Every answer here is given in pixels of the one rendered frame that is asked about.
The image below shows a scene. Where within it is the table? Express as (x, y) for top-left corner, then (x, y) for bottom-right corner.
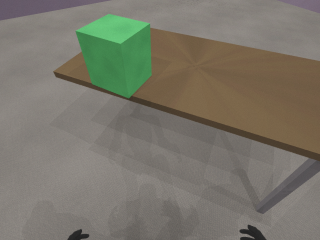
(53, 28), (320, 214)

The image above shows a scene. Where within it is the robot right hand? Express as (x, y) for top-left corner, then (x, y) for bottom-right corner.
(239, 224), (266, 240)

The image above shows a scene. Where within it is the robot left hand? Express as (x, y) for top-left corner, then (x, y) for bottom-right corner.
(67, 229), (90, 240)

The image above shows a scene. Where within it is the carton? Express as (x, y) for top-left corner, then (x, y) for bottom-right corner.
(75, 14), (152, 99)

